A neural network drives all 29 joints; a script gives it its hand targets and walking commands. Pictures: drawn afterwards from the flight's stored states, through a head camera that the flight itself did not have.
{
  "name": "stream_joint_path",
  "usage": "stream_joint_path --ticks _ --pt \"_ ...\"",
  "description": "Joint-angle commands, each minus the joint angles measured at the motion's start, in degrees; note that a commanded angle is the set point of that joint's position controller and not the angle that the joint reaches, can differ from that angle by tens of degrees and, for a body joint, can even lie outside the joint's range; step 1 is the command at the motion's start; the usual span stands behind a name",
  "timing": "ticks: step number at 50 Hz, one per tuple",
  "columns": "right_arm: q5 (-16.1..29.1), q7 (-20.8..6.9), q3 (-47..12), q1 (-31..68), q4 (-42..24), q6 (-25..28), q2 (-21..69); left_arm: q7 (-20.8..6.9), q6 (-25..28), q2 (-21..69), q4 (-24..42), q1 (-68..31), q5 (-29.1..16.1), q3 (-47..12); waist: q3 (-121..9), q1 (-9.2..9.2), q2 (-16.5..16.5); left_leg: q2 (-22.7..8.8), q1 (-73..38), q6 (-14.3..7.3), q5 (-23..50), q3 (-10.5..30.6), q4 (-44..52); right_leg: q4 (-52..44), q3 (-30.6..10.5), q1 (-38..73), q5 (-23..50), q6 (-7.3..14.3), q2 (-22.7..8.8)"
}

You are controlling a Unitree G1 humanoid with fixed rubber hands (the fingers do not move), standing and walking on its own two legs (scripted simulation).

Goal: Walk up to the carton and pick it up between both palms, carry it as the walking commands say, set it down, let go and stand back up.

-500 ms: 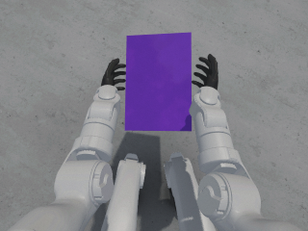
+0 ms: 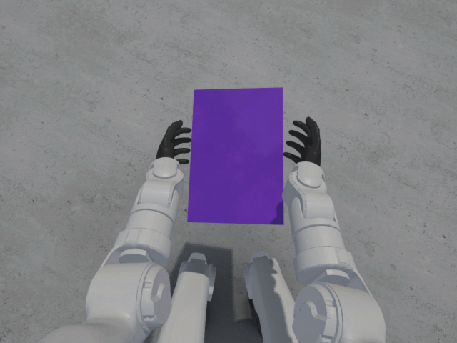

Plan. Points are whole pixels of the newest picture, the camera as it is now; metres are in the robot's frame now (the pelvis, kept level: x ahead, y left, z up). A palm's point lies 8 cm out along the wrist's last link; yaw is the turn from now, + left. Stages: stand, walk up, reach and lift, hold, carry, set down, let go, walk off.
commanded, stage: reach and lift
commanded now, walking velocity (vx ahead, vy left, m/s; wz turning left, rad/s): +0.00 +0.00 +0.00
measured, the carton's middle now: (239, 162) +0.46 -0.02 -0.14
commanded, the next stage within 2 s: none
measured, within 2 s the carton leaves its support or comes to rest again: neither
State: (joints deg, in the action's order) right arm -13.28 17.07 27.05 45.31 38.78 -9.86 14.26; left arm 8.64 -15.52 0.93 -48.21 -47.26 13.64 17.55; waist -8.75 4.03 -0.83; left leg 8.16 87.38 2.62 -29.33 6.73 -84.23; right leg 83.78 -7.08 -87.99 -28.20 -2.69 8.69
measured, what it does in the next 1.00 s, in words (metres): rises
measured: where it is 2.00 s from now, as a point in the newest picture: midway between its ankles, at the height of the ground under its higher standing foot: (227, 320)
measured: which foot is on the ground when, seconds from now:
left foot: down 0.00-1.00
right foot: down 0.00-1.00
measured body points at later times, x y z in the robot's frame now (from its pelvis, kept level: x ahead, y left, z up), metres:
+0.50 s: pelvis +0.02 +0.00 +0.07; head +0.18 +0.01 +0.49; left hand +0.43 +0.12 +0.00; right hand +0.41 -0.13 +0.03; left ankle +0.08 +0.12 -0.56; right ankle +0.08 -0.12 -0.56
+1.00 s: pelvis +0.04 +0.01 +0.13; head +0.15 +0.02 +0.57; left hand +0.41 +0.12 +0.07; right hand +0.40 -0.13 +0.10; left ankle +0.08 +0.12 -0.56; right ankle +0.08 -0.12 -0.56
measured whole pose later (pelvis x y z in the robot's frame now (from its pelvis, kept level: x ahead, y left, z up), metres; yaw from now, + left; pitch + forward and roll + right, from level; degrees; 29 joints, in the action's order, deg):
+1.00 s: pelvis +0.04 +0.01 +0.13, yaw +1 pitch +19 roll +0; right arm -16.7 9.8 25.3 31.5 37.0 -9.4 14.5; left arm 8.1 -13.8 7.3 -41.9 -30.4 16.2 17.1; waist -4.9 4.5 -0.2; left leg 6.9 48.1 0.2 -18.3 9.2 -48.4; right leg 47.4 -9.3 -48.0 -17.8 -2.2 5.2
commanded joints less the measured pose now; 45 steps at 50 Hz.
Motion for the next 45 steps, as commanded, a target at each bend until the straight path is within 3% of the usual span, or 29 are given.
stream_joint_path --ticks 1,6,10,21,27,40,45 --pt "4.3 -21.4 -29.1 26.5 11.4 -2.8 54.6 -14.9 6.6 58.5 6.1 -39.2 -6.1 -24.9 -42.4 -0.52 4.3 2.2 -26.2 -1.5 13.0 -5.3 11.8 -11.3 6.0 27.6 14.1 0.5 1.7" --pt "3.9 -21.5 -29.9 23.7 10.9 -2.3 55.1 -14.7 7.2 58.6 6.6 -36.9 -5.7 -25.5 -41.7 -0.68 4.0 2.1 -30.3 -1.6 15.4 -4.4 14.5 -13.7 5.7 30.2 16.1 0.5 1.6" --pt "3.3 -21.5 -30.0 21.4 10.9 -2.1 55.0 -14.7 7.5 59.3 6.9 -35.3 -5.8 -26.3 -40.7 0.26 3.9 1.9 -32.6 -1.5 15.8 -3.8 16.6 -16.0 5.4 32.7 16.6 0.6 1.3" --pt "3.2 -21.6 -31.9 17.4 9.2 -1.5 55.0 -14.9 8.2 59.8 7.1 -30.6 -5.0 -27.1 -37.3 -0.14 3.9 1.4 -38.8 -1.9 18.4 -2.5 22.9 -22.8 3.5 40.7 19.7 0.6 0.2" --pt "1.8 -21.7 -30.3 13.9 10.2 -1.7 54.7 -14.9 8.0 60.2 6.7 -27.5 -4.0 -26.7 -34.1 0.71 4.1 1.0 -42.4 -1.8 19.2 -1.4 27.8 -26.9 3.4 44.3 20.7 0.8 -0.2" --pt "0.6 -22.5 -29.4 8.1 10.4 -2.0 56.5 -15.0 8.1 60.1 8.3 -22.0 -2.1 -26.2 -28.3 0.01 2.7 -0.3 -50.2 -2.2 22.6 -0.4 37.4 -36.4 2.0 53.4 24.8 0.7 -1.7" --pt "0.4 -23.0 -29.3 6.0 10.1 -2.1 57.2 -15.0 8.3 60.9 11.5 -22.3 -2.8 -28.5 -28.7 0.68 3.5 -0.8 -54.6 -1.8 24.5 -0.1 40.6 -39.1 2.1 56.7 26.8 1.0 -1.8"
